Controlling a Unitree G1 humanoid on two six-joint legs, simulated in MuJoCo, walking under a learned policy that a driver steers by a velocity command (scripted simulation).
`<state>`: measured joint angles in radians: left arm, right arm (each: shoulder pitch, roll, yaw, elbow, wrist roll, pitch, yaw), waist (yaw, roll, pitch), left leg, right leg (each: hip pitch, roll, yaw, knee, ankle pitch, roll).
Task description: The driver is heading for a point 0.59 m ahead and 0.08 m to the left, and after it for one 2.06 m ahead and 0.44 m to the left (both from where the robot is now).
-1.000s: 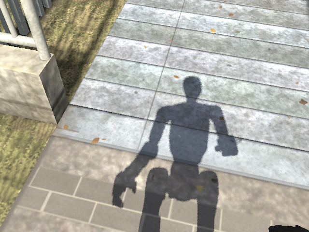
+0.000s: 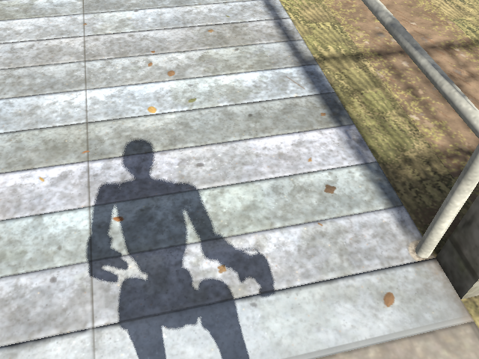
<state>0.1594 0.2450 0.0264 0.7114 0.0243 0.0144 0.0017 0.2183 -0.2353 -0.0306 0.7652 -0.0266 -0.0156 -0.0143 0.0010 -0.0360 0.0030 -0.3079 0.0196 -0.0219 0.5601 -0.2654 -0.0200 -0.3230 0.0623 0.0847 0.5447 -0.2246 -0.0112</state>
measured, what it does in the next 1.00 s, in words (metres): walks ahead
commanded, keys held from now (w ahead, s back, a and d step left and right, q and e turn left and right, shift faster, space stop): no key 0.58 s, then w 0.36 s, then w+q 0.06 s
